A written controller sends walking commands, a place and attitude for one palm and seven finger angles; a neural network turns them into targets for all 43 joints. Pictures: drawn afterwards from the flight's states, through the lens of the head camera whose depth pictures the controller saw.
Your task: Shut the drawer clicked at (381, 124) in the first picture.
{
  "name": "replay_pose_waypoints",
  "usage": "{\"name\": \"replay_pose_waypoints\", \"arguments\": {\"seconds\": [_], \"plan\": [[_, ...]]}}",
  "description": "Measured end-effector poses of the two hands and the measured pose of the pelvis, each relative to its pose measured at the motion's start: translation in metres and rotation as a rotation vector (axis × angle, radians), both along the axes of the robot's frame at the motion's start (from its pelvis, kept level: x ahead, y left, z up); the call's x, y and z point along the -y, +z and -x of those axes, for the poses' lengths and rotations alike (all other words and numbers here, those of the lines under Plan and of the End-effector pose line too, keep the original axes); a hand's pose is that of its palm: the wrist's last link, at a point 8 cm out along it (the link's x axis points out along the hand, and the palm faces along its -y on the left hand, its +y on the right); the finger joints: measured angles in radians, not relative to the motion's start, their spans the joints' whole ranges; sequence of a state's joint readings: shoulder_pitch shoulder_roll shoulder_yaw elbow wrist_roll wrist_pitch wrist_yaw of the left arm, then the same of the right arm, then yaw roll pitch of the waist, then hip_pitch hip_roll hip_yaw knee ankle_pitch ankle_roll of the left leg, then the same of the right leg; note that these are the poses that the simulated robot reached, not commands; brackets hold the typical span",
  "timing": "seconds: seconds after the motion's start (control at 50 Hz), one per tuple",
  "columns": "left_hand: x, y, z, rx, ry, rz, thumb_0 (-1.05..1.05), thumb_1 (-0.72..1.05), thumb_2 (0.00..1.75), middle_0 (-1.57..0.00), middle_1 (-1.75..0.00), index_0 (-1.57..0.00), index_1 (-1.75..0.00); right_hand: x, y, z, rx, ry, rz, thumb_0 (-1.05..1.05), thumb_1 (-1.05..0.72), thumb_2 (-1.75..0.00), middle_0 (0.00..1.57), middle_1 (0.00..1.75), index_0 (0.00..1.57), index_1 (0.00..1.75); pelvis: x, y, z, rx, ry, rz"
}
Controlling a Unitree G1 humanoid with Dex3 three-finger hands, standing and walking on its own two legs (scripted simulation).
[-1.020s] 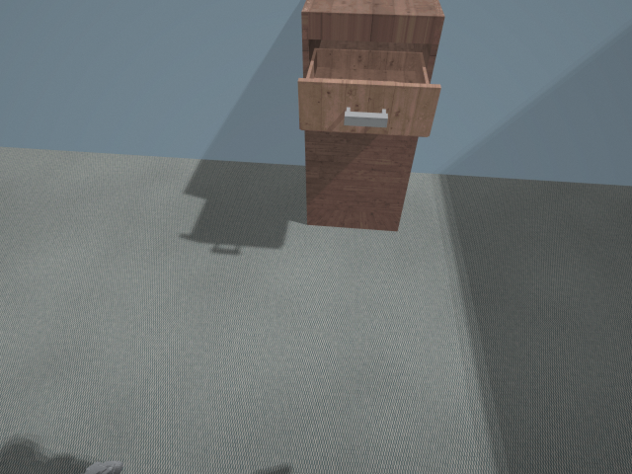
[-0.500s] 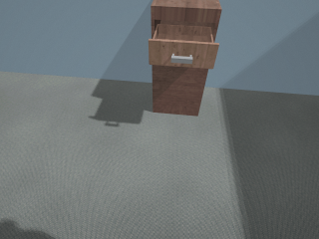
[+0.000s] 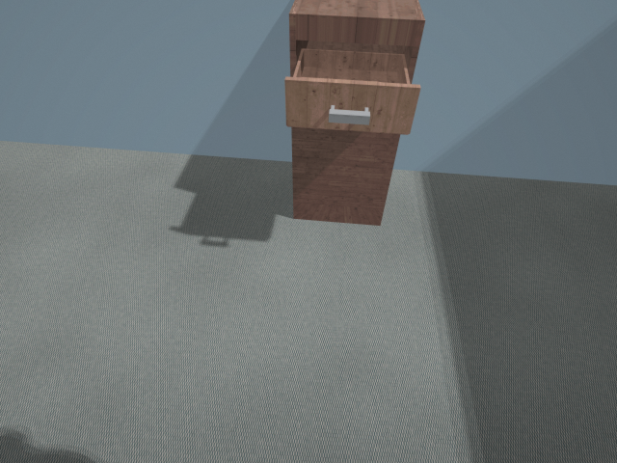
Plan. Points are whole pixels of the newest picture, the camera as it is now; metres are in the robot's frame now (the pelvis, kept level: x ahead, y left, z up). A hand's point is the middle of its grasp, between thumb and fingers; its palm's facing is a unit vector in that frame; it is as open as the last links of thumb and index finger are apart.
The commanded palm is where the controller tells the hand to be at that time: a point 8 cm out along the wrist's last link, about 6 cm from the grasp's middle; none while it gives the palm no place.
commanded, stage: look at it before walking up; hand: left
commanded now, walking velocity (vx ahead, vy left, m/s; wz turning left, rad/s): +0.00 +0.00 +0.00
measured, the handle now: (349, 113) +0.99 -0.05 -0.04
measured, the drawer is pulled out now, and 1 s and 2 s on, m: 0.28 0.28 0.28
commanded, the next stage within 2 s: walk to a spot facing it in 0.42 s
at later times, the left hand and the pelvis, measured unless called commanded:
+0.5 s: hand out of the picture +0.07 +0.25 -0.16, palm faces -0.01 -0.94 -0.34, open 7.4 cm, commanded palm none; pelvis +0.01 +0.00 +0.00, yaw +0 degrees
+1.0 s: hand out of the picture +0.06 +0.17 -0.18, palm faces -0.09 -0.97 -0.24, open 7.4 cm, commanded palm none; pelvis +0.03 -0.03 -0.02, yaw -11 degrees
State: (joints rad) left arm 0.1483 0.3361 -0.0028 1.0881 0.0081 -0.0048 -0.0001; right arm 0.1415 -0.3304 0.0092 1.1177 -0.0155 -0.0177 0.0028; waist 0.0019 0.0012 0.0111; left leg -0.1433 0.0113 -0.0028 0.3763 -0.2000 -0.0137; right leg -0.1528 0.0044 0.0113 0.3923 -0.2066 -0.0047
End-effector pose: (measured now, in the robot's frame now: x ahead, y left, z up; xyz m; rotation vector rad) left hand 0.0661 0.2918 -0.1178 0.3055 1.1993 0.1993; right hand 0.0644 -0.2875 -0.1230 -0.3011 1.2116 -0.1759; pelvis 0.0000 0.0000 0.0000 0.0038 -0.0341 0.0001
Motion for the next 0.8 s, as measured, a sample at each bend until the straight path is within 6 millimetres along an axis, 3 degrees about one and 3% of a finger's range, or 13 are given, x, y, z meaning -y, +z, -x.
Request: {"name": "replay_pose_waypoints", "arguments": {"seconds": [0.64,0.8], "plan": [[-0.003,-0.002,-0.003,-0.034,0.011,-0.004,0.01,0.9,0.9,-0.21,-0.3,-0.2,-0.3,-0.001,0.002,-0.021,0.015,0.0,0.011,0.0,-0.9,-0.9,0.21,0.3,0.2,0.3,-0.002,0.0,-0.011,-0.009,-0.02,0.001],[0.021,-0.019,-0.003,-0.08,-0.043,0.033,0.01,0.9,0.9,-0.2,-0.3,-0.2,-0.3,-0.013,-0.014,0.0,0.055,-0.095,-0.04,0.0,-0.9,-0.9,0.2,0.3,0.2,0.3,0.003,-0.012,-0.007,-0.009,-0.112,-0.02]]}}
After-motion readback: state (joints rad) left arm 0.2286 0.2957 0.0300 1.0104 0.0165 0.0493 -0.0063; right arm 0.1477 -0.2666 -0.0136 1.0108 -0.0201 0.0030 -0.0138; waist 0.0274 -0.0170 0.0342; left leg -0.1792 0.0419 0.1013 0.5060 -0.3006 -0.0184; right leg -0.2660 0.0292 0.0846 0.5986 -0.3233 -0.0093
